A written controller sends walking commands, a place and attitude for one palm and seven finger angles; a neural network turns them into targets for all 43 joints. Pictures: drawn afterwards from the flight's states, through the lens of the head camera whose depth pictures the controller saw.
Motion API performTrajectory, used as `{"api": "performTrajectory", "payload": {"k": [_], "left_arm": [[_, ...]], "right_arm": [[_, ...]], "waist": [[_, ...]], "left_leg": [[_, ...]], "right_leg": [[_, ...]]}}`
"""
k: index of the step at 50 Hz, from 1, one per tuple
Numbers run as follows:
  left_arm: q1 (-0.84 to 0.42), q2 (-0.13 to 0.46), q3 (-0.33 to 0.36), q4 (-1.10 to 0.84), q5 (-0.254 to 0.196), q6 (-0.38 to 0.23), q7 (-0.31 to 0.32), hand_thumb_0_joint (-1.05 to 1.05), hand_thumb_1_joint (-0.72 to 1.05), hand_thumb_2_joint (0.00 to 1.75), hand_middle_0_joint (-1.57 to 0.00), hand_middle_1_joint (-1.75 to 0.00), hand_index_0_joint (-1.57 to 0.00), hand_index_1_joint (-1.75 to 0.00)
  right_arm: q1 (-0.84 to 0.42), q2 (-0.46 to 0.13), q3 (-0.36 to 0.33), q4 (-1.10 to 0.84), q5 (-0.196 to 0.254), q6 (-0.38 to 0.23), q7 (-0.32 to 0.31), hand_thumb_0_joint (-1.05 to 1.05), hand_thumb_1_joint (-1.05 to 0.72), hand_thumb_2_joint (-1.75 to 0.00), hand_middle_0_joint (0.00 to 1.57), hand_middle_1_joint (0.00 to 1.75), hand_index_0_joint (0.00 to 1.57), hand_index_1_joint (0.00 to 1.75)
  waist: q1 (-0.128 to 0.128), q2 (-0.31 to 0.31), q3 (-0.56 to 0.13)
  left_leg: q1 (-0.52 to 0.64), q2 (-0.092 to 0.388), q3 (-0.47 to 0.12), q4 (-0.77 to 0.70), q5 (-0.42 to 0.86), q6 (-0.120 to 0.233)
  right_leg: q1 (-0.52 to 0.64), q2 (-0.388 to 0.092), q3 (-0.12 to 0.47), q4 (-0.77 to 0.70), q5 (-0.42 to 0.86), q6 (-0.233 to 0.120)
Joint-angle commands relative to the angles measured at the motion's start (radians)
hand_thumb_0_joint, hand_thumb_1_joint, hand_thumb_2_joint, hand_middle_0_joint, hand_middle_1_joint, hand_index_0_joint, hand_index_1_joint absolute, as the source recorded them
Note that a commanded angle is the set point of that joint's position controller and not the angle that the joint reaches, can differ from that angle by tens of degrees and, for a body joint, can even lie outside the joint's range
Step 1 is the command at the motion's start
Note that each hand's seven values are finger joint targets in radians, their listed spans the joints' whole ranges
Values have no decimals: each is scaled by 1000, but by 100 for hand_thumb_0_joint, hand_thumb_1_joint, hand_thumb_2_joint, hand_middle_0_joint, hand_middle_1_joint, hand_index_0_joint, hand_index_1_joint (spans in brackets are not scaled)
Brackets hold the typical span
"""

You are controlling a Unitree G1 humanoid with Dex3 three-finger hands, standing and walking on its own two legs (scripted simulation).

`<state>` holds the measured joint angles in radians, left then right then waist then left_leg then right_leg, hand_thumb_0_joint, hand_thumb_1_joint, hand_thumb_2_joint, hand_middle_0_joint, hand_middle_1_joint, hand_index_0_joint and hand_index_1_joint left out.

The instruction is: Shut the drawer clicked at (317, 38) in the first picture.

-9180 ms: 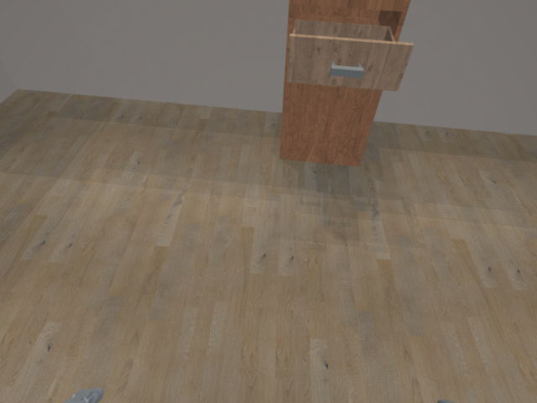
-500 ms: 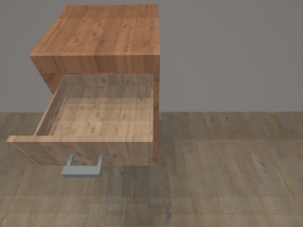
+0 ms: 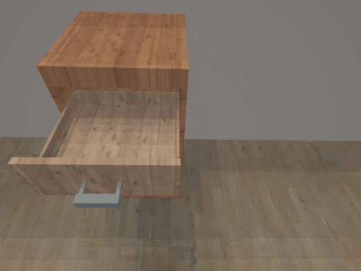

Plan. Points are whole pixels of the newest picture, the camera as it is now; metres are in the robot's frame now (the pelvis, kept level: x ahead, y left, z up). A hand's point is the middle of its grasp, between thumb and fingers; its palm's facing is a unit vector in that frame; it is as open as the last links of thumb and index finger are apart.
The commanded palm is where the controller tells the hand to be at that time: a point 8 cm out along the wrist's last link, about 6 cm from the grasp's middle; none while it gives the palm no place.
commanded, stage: come to a stop and stand still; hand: left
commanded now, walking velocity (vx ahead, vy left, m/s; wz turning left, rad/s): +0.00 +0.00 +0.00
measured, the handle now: (100, 192) +0.31 +0.23 -0.05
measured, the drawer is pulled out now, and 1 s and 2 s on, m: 0.30 0.30 0.29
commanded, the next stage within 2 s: look again from close up in 0.70 s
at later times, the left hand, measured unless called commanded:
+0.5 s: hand out of the picture +0.00 +0.19 -0.18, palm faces +0.00 -0.98 -0.18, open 7.4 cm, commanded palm none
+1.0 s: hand out of the picture +0.00 +0.19 -0.17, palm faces +0.00 -0.98 -0.19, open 7.4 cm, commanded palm none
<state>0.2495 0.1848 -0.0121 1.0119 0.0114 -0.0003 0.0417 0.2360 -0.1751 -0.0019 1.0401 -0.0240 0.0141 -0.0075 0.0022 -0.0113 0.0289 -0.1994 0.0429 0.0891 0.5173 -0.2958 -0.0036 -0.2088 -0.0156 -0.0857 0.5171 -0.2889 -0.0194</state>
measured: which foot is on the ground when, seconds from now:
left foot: down 0.00-1.00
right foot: down 0.00-1.00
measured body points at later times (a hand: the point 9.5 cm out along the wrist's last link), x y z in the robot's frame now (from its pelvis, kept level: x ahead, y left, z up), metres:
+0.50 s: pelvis +0.00 +0.03 +0.00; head +0.01 +0.03 +0.45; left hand +0.00 +0.24 -0.16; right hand +0.00 -0.19 -0.16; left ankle -0.01 +0.12 -0.74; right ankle -0.01 -0.10 -0.74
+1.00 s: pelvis +0.01 +0.03 +0.00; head +0.02 +0.03 +0.45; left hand +0.00 +0.24 -0.16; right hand -0.01 -0.18 -0.16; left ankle -0.01 +0.12 -0.74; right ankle -0.01 -0.10 -0.74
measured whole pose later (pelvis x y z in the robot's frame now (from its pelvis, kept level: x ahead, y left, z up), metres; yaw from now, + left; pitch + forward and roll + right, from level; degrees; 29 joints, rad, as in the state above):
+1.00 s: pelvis +0.01 +0.03 +0.00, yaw -2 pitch -1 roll +0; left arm 0.31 0.12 0.00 1.12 0.01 -0.01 0.05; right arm 0.28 -0.13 0.00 1.15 -0.01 -0.01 -0.02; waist 0.00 0.00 0.04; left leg -0.13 0.00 0.14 0.43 -0.28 0.04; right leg -0.18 -0.05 -0.03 0.46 -0.26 0.02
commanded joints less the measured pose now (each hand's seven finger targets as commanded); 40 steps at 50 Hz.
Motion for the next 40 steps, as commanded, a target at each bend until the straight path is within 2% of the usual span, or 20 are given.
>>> {"api": "performTrajectory", "payload": {"k": [1, 11, 15, 16, 20, 22, 28, 36, 40], "left_arm": [[51, 120, 22, -32, 2, -15, 3, 0, 90, 90, -20, -30, -20, -30], [89, 86, 17, 26, 1, -16, 5, 0, 90, 90, -20, -30, -20, -30], [105, 71, 16, 49, 2, -17, 7, 0, 90, 90, -20, -30, -20, -30], [107, 73, 15, 53, 2, -16, 7, 0, 90, 90, -20, -30, -20, -30], [118, 55, 14, 67, 3, -15, 9, 0, 90, 90, -20, -30, -20, -30], [119, 52, 15, 70, 4, -13, 9, 0, 90, 90, -20, -30, -20, -30], [129, 37, 16, 82, 5, -12, 9, 0, 90, 90, -20, -30, -20, -30], [141, 31, 18, 88, 4, -15, 12, 0, 90, 90, -20, -30, -20, -30], [146, 24, 19, 93, 5, -14, 13, 0, 90, 90, -20, -30, -20, -30]], "right_arm": [[35, -104, -20, -21, 9, -22, -11, 0, -90, -90, 20, 30, 20, 30], [69, -93, -18, 41, 15, -31, -17, 0, -90, -90, 20, 30, 20, 30], [76, -83, -17, 62, 17, -32, -19, 0, -90, -90, 20, 30, 20, 30], [77, -85, -17, 65, 18, -33, -19, 0, -90, -90, 20, 30, 20, 30], [82, -74, -16, 78, 17, -31, -20, 0, -90, -90, 20, 30, 20, 30], [89, -74, -16, 81, 18, -32, -21, 0, -90, -90, 20, 30, 20, 30], [96, -69, -16, 84, 18, -33, -22, 0, -90, -90, 20, 30, 20, 30], [113, -63, -16, 90, 20, -36, -25, 0, -90, -90, 20, 30, 20, 30], [114, -57, -14, 96, 19, -36, -27, 0, -90, -90, 20, 30, 20, 30]], "waist": [[1, 20, 15], [1, 13, 7], [1, 5, 22], [1, 22, 20], [1, 16, 52], [0, 33, 55], [0, 28, 65], [-3, 13, 41], [0, 15, 43]], "left_leg": [[0, 70, -87, -108, 134, 36], [41, 82, -87, -134, 211, 46], [42, 82, -84, -138, 210, 46], [48, 84, -82, -146, 210, 46], [35, 82, -87, -163, 160, 47], [36, 87, -90, -177, 162, 48], [36, 86, -95, -191, 149, 50], [69, 87, -83, -174, 239, 51], [70, 87, -79, -171, 239, 50]], "right_leg": [[-22, -95, 118, -121, 116, -6], [-4, -93, 103, -103, 186, 2], [-4, -98, 103, -108, 195, 5], [-8, -95, 103, -106, 187, 6], [-22, -96, 106, -118, 156, 7], [-23, -93, 97, -117, 147, 10], [-29, -92, 96, -115, 145, 13], [-19, -93, 103, -107, 201, 10], [-15, -96, 103, -109, 205, 10]]}}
